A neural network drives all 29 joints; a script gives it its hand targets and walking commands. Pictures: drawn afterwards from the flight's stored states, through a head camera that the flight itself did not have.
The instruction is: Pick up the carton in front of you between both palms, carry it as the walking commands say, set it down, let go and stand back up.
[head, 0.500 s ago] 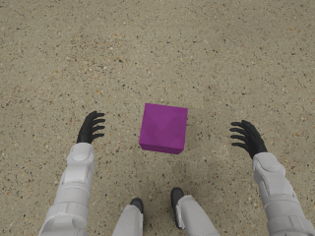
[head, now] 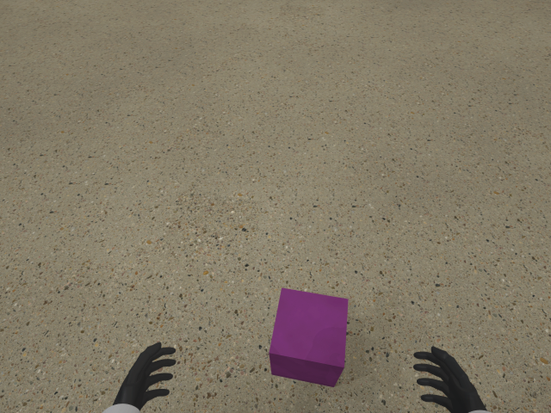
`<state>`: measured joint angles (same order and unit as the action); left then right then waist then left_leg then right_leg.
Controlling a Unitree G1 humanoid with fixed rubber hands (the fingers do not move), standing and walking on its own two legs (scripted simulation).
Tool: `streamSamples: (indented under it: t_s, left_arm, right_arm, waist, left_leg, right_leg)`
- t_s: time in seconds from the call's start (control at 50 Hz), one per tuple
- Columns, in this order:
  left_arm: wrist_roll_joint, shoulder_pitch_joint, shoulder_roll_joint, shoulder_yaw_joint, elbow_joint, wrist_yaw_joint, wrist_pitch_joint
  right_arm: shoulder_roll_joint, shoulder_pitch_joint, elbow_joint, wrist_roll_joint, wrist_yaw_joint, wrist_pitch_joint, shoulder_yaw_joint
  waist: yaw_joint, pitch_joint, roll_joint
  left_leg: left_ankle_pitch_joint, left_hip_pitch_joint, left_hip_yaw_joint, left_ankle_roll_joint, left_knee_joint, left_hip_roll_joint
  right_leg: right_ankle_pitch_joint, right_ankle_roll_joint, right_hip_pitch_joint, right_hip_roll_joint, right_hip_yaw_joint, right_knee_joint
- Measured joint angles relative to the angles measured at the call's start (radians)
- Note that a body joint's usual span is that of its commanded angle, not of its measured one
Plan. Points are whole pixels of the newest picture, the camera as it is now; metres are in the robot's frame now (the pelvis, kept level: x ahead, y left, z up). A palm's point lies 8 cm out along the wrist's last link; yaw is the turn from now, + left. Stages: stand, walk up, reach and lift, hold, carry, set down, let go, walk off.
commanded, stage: let go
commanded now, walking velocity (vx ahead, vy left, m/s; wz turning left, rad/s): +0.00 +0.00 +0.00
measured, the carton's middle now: (308, 338) +0.44 -0.07 -0.65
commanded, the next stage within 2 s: stand in 0.40 s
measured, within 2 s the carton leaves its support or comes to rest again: neither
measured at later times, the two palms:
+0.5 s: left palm out of the picture +0.15 +0.24 -0.08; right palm (493, 407) +0.16 -0.27 -0.08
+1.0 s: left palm out of the picture +0.13 +0.27 -0.09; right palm out of the picture +0.15 -0.31 -0.10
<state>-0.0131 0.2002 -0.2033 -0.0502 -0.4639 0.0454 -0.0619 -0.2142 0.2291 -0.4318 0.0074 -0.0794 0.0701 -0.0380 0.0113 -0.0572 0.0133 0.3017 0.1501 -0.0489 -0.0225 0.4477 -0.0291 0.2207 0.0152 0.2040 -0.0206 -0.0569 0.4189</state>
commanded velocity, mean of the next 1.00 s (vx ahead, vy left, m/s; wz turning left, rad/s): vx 0.00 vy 0.00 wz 0.00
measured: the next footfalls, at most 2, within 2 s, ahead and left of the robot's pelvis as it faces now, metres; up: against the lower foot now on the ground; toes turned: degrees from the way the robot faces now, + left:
none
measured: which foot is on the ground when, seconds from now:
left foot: down 0.00-1.00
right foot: down 0.00-1.00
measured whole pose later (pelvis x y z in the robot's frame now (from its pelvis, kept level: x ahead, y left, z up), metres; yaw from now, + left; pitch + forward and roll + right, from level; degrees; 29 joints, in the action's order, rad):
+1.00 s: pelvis +0.01 -0.03 +0.00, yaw +2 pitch +0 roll +0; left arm -0.03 0.16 -0.33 -0.04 -0.81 -0.02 0.00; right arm -0.35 0.19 -0.76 -0.04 0.03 0.00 -0.02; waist 0.00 -0.01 0.03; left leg 0.33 0.13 -0.08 0.01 0.47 -0.01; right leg 0.28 -0.02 0.19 -0.04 -0.01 0.48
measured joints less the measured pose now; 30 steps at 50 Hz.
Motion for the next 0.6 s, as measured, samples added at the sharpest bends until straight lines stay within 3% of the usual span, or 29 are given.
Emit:
streamSamples:
  t_s: [0.22,0.4,0.48,0.6]
  left_arm:
    - [0.010,0.023,-0.006,0.016,0.040,0.022,-0.062]
    - [0.021,0.031,-0.006,0.029,0.003,-0.017,-0.036]
    - [-0.023,0.009,-0.036,0.029,-0.102,-0.044,-0.001]
    - [-0.033,0.005,-0.103,-0.004,-0.207,-0.051,0.036]
  right_arm:
    - [-0.001,-0.012,0.006,-0.023,0.003,0.060,-0.012]
    - [-0.016,-0.011,0.046,-0.026,0.056,0.143,0.006]
    - [-0.052,-0.027,-0.062,-0.041,0.085,0.059,0.002]
    - [-0.108,-0.021,-0.178,-0.050,0.084,-0.021,-0.013]
  waist:
    - [-0.017,-0.037,0.010]
    - [-0.010,-0.012,-0.001]
    - [-0.007,0.035,0.008]
    - [-0.012,0.052,0.024]
  left_leg:
    - [0.015,-0.087,-0.003,-0.002,0.001,-0.002]
    - [0.032,-0.077,0.005,0.013,0.029,0.010]
    - [0.042,-0.010,-0.004,0.020,0.066,0.012]
    - [0.049,0.025,-0.014,0.025,0.079,0.015]
  right_leg:
    - [0.023,0.000,-0.084,0.003,0.007,0.011]
    - [0.047,-0.014,-0.060,-0.010,0.002,0.062]
    - [0.057,-0.019,0.002,-0.013,0.014,0.094]
    - [0.066,-0.027,0.034,-0.015,0.025,0.107]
